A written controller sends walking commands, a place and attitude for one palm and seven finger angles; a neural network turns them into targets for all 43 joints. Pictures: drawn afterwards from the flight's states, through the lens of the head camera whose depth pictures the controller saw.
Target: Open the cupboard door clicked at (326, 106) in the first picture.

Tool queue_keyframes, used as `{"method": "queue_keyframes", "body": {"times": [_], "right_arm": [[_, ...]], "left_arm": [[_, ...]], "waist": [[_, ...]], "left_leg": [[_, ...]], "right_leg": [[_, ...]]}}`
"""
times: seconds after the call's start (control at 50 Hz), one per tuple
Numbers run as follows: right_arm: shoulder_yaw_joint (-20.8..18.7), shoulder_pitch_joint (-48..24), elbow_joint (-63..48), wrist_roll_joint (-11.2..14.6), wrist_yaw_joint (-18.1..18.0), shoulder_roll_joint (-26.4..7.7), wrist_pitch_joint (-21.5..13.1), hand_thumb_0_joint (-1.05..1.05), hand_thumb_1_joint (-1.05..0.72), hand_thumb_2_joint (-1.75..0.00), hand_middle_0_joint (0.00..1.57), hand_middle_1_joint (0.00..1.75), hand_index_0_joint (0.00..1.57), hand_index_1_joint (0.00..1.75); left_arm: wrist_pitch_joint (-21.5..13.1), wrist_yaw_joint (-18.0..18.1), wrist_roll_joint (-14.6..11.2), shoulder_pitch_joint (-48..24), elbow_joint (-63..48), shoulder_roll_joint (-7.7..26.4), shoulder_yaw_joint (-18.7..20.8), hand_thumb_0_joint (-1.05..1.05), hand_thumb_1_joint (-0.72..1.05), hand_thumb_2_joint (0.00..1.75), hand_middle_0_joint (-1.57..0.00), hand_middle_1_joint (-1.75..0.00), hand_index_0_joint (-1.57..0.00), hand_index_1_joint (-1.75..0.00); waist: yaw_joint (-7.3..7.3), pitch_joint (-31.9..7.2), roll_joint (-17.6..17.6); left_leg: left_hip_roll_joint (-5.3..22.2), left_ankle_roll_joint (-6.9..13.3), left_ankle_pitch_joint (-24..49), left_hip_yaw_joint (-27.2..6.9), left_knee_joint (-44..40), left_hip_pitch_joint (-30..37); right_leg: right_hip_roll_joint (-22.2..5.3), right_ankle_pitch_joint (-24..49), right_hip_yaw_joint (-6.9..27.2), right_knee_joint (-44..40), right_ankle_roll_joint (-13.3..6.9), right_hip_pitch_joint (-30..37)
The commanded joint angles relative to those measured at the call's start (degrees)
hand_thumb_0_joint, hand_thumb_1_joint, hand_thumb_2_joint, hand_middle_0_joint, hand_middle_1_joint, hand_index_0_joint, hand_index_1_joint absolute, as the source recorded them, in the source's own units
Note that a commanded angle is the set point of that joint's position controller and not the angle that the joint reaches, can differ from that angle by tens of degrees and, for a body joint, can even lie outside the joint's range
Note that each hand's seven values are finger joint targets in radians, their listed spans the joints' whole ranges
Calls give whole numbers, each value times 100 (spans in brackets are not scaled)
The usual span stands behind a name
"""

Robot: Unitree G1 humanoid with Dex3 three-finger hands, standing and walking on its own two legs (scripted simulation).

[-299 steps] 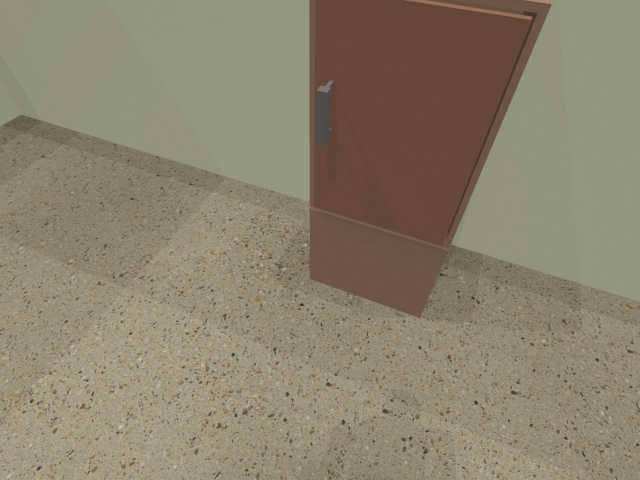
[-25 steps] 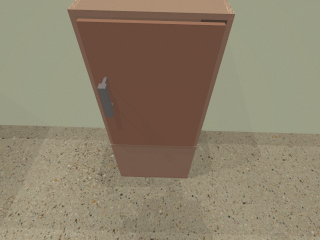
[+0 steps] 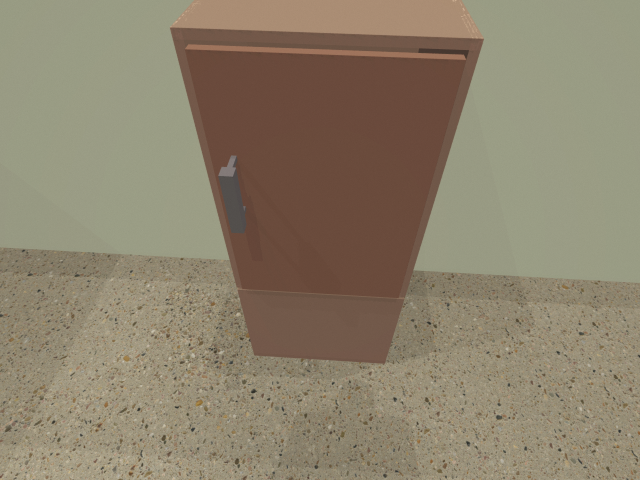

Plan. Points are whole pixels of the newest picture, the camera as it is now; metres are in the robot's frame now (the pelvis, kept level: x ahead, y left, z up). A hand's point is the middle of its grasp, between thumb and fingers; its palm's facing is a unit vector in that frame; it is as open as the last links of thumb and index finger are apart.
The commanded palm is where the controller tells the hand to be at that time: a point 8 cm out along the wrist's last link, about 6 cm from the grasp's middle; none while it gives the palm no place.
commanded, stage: look again from close up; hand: left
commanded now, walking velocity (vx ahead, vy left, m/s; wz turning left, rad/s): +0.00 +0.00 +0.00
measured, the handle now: (236, 194) +0.59 +0.18 +0.00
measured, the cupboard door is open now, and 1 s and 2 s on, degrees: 0 0 0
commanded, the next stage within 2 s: raise the hand with hooked fingers in 0.46 s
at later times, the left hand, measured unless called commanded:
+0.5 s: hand out of the picture +0.02 +0.17 -0.17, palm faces +0.01 -0.98 -0.19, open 7.3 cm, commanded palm none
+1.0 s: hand (182, 460) +0.16 +0.18 -0.07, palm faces +0.03 -1.00 +0.02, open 8.6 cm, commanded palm +0.14 +0.25 -0.04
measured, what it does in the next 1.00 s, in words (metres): lowers itself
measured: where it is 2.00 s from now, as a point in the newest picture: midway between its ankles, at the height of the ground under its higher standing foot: outside the picture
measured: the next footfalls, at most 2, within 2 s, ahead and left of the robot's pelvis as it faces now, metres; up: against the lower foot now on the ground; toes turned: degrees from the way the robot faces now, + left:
none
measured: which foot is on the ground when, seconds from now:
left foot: down 0.00-1.00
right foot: down 0.00-1.00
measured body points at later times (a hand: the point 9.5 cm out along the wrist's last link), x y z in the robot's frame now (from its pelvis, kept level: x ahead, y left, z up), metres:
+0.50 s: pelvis +0.00 +0.00 +0.01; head +0.00 +0.00 +0.46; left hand +0.02 +0.22 -0.15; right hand +0.02 -0.23 -0.15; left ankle +0.03 +0.10 -0.73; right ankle +0.03 -0.12 -0.73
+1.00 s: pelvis +0.00 -0.02 -0.09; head +0.04 +0.00 +0.36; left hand +0.16 +0.24 -0.07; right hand +0.24 -0.27 -0.11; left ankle +0.03 +0.10 -0.73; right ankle +0.03 -0.12 -0.73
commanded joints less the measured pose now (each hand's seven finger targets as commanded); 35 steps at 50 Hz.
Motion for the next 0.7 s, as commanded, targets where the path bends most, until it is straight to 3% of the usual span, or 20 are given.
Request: {"method": "queue_keyframes", "body": {"times": [0.0, 0.24, 0.44, 0.52, 0.54, 0.56, 0.58, 0.6, 0.62, 0.64, 0.66, 0.68], "right_arm": [[-153, 101, -383, 11, -24, -668, -86, 0, -90, -90, 20, 30, 20, 30], [-118, 42, -192, 32, -26, -707, -175, 0, -90, -90, 20, 30, 20, 30], [-89, -71, 10, 40, -26, -710, -169, 0, -90, -90, 20, 30, 20, 30], [-79, -81, 85, 45, -28, -697, -162, 0, -90, -90, 20, 30, 20, 30], [-106, -571, -255, 89, -6, -855, -155, 0, -90, -90, 20, 30, 20, 30], [-200, -520, -2285, 387, -267, -1681, -977, 0, -90, -90, 20, 30, 20, 30], [-58, -970, -2025, 408, -481, -1235, -1493, 0, -90, -90, 20, 30, 20, 30], [-132, -992, -2028, 489, -434, -966, -1678, 0, -90, -90, 20, 30, 20, 30], [-94, -786, -1946, 541, -446, -1103, -1774, 0, -90, -90, 20, 30, 20, 30], [-187, -875, -2203, 448, -431, -1272, -1894, 0, -90, -90, 20, 30, 20, 30], [-279, -791, -2245, 343, -387, -1373, -1937, 0, -90, -90, 20, 30, 20, 30], [-337, -805, -2398, 259, -332, -1341, -1969, 0, -90, -90, 20, 30, 20, 30]], "left_arm": [[-120, 56, 48, 193, -380, 603, 159, 0, 90, 90, -20, -30, -20, -30], [-188, 46, 16, 72, -428, 715, 195, 0, 90, 90, -20, -30, -20, -30], [-179, 41, 0, -26, -355, 778, 188, 0, 90, 90, -20, -30, -20, -30], [-182, 46, 4, -28, -304, 769, 181, 0, 90, 90, -20, -30, -20, -30], [-176, 260, 43, 355, -85, 825, 141, 0, 90, 90, -20, -30, -20, -30], [-1488, 189, -1233, -4193, -9007, 2281, 1157, 0, 88, 89, -20, -32, -20, -32], [-1232, 428, -797, -1319, -7487, 1899, 1092, 0, 85, 88, -20, -33, -20, -33], [-519, 535, -986, 233, -6463, 450, 317, 0, 83, 87, -21, -34, -21, -34], [-537, 437, -1171, -69, -6371, 100, 116, 0, 81, 86, -21, -36, -21, -36], [-866, 345, -1190, -437, -6421, 418, 381, 0, 78, 85, -21, -37, -21, -37], [-1200, 190, -1150, -254, -5977, 492, 562, 0, 76, 84, -21, -39, -21, -39], [-1586, -64, -1213, 198, -5416, 284, 608, 0, 74, 83, -21, -40, -21, -40]], "waist": [[68, 451, 19], [78, 154, -98], [102, 94, 22], [110, 132, -86], [318, 481, -237], [-525, -2449, 902], [210, -2107, 1360], [24, -969, 1111], [-181, -71, 506], [-281, 405, 262], [-314, 358, -391], [-191, 330, -1018]], "left_leg": [[511, 82, -1058, -885, -1241, -669], [451, 56, -28, -689, -1146, -135], [483, 4, 225, -602, -1171, 36], [485, 0, 314, -585, -1177, 67], [596, -149, 404, -289, -111, -120], [-111, -36, 677, -460, -800, 1361], [-2, -13, 384, -353, -942, 1141], [68, -181, -587, -552, -1118, 163], [-23, -132, -931, -640, -974, -226], [-82, -101, -1093, -757, -662, -568], [-127, -109, -1175, -749, -316, -884], [-162, -126, -1176, -703, 95, -1302]], "right_leg": [[-271, -519, 435, -603, -216, -136], [-418, 206, 547, -795, -220, 95], [-441, 372, 567, -927, -199, 222], [-449, 477, 566, -965, -193, 263], [-703, 1654, 797, -934, -156, -14], [-54, 1044, 200, -468, -178, 680], [120, 134, -9, -80, -326, 465], [152, -398, -317, -108, -218, -183], [210, -428, -343, -172, -153, -534], [202, -785, -343, -173, -110, -959], [213, -1224, -357, -57, -88, -1393], [236, -1573, -386, 178, -76, -1777]]}}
